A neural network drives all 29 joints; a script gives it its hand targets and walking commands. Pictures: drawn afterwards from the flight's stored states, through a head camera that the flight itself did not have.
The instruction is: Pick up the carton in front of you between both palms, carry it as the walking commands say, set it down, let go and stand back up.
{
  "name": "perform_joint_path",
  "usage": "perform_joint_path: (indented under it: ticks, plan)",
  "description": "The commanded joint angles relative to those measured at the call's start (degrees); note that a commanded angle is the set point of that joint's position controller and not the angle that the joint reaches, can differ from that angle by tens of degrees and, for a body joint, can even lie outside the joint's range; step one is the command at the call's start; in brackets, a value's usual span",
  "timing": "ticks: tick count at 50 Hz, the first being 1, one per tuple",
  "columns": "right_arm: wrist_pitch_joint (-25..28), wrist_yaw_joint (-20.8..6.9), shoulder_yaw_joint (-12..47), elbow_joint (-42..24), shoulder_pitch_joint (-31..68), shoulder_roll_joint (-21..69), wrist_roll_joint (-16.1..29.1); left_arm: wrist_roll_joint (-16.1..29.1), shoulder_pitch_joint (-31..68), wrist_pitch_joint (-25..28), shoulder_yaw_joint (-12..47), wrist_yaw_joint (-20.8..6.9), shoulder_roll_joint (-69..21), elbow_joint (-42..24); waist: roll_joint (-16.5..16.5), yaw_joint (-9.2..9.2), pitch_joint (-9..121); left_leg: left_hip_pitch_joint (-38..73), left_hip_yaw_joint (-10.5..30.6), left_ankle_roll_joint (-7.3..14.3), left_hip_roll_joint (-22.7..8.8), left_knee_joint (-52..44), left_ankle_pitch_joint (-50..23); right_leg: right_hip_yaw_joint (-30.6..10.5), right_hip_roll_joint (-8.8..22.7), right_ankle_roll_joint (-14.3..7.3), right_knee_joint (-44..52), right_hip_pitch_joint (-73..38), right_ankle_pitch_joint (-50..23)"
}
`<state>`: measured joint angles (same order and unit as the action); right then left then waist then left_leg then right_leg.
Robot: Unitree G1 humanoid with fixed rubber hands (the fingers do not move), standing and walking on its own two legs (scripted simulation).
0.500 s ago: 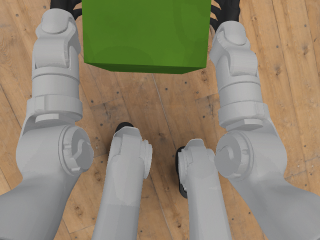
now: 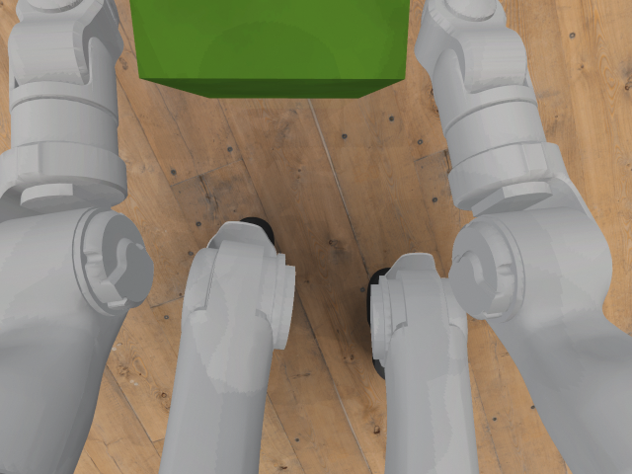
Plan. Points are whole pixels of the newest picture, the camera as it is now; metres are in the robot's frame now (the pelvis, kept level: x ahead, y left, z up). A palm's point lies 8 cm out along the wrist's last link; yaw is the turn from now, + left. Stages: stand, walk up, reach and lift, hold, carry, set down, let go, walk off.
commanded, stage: set down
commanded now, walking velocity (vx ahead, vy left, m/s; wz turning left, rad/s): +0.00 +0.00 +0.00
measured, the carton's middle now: out of the picture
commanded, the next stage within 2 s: none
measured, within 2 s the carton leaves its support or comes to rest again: rests again in 0.34 s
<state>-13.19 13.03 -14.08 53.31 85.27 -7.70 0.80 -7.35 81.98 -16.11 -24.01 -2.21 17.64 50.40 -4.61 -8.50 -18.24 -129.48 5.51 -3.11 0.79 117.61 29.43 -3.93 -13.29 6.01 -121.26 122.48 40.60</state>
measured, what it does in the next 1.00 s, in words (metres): stands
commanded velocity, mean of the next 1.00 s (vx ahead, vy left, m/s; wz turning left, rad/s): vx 0.00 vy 0.00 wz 0.00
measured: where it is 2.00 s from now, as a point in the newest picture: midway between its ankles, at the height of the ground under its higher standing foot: (317, 319)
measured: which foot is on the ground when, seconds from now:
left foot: down 0.00-1.00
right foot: down 0.00-1.00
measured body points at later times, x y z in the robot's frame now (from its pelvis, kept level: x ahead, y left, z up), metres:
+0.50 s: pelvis -0.01 +0.00 -0.02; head +0.37 +0.06 +0.20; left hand +0.51 +0.29 -0.21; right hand +0.57 -0.01 -0.21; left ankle +0.12 +0.14 -0.37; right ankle +0.08 -0.12 -0.37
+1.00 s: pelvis -0.01 +0.00 -0.02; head +0.37 +0.05 +0.18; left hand +0.50 +0.30 -0.23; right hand +0.57 -0.03 -0.22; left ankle +0.12 +0.14 -0.37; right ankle +0.08 -0.12 -0.37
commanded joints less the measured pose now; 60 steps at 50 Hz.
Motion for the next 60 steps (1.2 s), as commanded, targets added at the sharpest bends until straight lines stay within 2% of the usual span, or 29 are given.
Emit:
perform_joint_path:
  ticks: [1, 13, 22, 36, 41, 42, 44, 45, 47, 48, 50, 52, 55, 60]
  plan:
    - [1.7, -14.8, 20.0, -6.0, 33.2, 50.2, 5.2, 6.3, 29.3, 1.5, 18.8, -15.3, -44.0, -2.7, -5.2, -7.38, 66.7, 41.4, -9.9, 2.5, 3.0, -5.0, -28.9, 9.2, 0.5, -3.1, 9.6, -20.6, -23.0]
    - [2.3, -15.0, 18.5, -3.6, 35.4, 45.5, 5.5, 6.1, 33.2, 2.9, 16.6, -15.2, -38.2, -1.2, -6.5, -8.86, 59.6, 36.4, -9.5, 3.4, 2.1, -3.8, -22.4, 8.4, 0.8, -3.3, 8.2, -19.7, -18.3]
    - [3.1, -15.7, 19.1, -2.1, 35.6, 43.5, 6.4, 5.6, 32.3, 3.7, 15.2, -15.0, -35.9, 1.9, -7.3, -9.77, 54.7, 35.4, -8.8, 4.0, 1.9, -2.7, -22.1, 8.0, 1.0, -3.3, 6.8, -17.0, -17.9]
    - [2.6, -16.5, 12.8, 4.1, 28.4, 34.1, 1.3, 0.9, 25.8, 3.2, 9.3, -15.1, -29.5, 8.1, -6.3, -7.54, 39.6, 28.6, -7.2, 4.8, 1.1, -2.7, -13.4, 6.8, 1.7, -4.1, 7.2, -12.0, -10.8]
    - [2.6, -15.9, 12.3, 3.8, 27.5, 30.0, 1.0, 0.1, 24.6, 3.7, 7.1, -14.4, -25.7, 9.5, -6.2, -7.83, 38.7, 28.6, -7.5, 4.6, 0.6, -2.5, -11.8, 6.9, 2.3, -3.7, 6.8, -14.4, -10.1]
    - [2.7, -15.5, 12.3, 3.5, 27.3, 28.5, 1.1, 0.0, 24.3, 4.0, 6.4, -14.1, -24.1, 9.8, -6.1, -7.98, 39.1, 29.0, -7.6, 4.4, 0.5, -2.5, -11.8, 7.0, 2.5, -3.5, 6.7, -15.2, -10.1]
    - [3.4, -13.6, 11.2, 2.6, 25.8, 19.7, 1.3, -0.6, 22.0, 5.5, 2.7, -12.1, -15.1, 10.4, -5.3, -8.41, 41.1, 30.8, -8.0, 3.7, 0.1, -2.5, -12.7, 7.3, 3.1, -2.9, 6.3, -17.6, -11.0]
    - [3.8, -11.9, 10.2, 2.6, 24.1, 11.8, 1.2, -0.9, 20.1, 6.6, 0.1, -10.3, -6.7, 11.1, -4.9, -8.48, 42.5, 31.7, -8.3, 3.4, -0.2, -2.4, -13.3, 7.6, 3.6, -2.4, 6.1, -19.0, -11.6]
    - [4.9, -7.0, 8.6, 1.9, 20.9, -8.0, 1.8, 0.2, 17.0, 9.9, -3.1, -4.6, 13.7, 11.6, -3.4, -8.26, 45.6, 33.9, -8.6, 2.6, -1.1, -2.5, -15.2, 7.4, 4.8, -1.3, 6.2, -21.6, -13.6]
    - [5.0, -5.3, 8.8, 2.0, 21.9, -11.7, 3.0, 2.0, 18.2, 11.5, -3.3, -2.2, 17.5, 12.0, -3.0, -8.38, 47.5, 35.1, -8.3, 2.6, -1.4, -2.0, -18.0, 6.6, 5.4, -1.0, 5.7, -23.0, -16.0]
    - [5.2, -4.1, 10.8, 2.0, 23.5, -13.4, 6.0, 5.1, 21.0, 13.6, -2.1, 0.2, 20.9, 11.8, -3.3, -8.62, 51.2, 37.0, -8.1, 3.0, -1.8, -1.2, -22.5, 5.7, 6.0, -0.7, 4.8, -24.5, -19.9]
    - [5.5, -4.0, 12.8, 2.0, 23.8, -13.1, 8.6, 8.3, 22.0, 14.6, 0.2, 0.8, 22.0, 12.8, -3.7, -8.41, 53.9, 38.0, -7.6, 3.4, -2.1, -0.7, -25.8, 5.5, 6.5, -0.7, 4.4, -24.9, -22.2]
    - [5.7, -4.5, 15.1, 1.4, 23.3, -12.6, 10.9, 12.8, 22.0, 14.8, 4.3, 0.3, 21.7, 14.6, -3.8, -7.5, 56.6, 39.6, -6.9, 3.7, -2.4, -0.6, -28.3, 5.7, 7.1, -0.8, 4.1, -24.6, -22.9]
    - [5.2, -4.2, 14.2, -3.5, 23.4, -14.2, 10.9, 16.5, 22.3, 13.6, 7.6, -0.3, 22.8, 12.8, -2.3, -6.02, 65.0, 48.2, -6.4, 3.5, -2.0, -1.4, -31.3, 7.8, 7.0, -1.2, 4.4, -23.8, -21.0]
